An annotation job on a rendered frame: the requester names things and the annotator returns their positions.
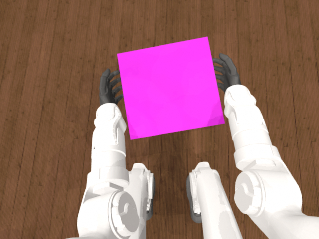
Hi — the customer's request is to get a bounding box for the left robot forearm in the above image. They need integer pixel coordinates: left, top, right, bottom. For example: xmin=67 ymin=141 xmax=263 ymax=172
xmin=77 ymin=103 xmax=130 ymax=232

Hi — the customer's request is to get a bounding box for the left robot hand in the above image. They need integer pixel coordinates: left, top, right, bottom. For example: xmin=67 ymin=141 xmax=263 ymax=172
xmin=99 ymin=68 xmax=124 ymax=105

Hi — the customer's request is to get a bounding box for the right robot forearm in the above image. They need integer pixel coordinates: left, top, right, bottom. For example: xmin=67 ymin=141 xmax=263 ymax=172
xmin=224 ymin=84 xmax=302 ymax=206

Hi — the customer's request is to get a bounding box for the robot right thigh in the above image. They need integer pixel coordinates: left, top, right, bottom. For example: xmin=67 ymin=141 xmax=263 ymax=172
xmin=189 ymin=167 xmax=243 ymax=239

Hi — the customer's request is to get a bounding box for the robot left upper arm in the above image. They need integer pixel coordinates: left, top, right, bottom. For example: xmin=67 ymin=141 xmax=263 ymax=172
xmin=66 ymin=190 xmax=140 ymax=239

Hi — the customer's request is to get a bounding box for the right robot hand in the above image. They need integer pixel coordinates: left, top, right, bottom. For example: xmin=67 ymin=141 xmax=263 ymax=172
xmin=212 ymin=53 xmax=242 ymax=93

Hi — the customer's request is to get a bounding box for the carton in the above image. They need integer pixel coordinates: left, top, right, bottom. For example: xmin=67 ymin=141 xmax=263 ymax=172
xmin=117 ymin=37 xmax=225 ymax=140

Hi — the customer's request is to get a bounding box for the robot thigh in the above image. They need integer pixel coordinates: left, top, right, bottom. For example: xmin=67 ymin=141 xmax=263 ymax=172
xmin=189 ymin=167 xmax=243 ymax=239
xmin=123 ymin=168 xmax=154 ymax=239

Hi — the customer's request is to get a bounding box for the robot right upper arm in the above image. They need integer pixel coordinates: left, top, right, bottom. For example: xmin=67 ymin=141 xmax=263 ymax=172
xmin=234 ymin=169 xmax=319 ymax=239

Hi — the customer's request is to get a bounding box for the robot left thigh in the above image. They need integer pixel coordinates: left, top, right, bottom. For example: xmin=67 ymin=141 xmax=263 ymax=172
xmin=123 ymin=168 xmax=154 ymax=239

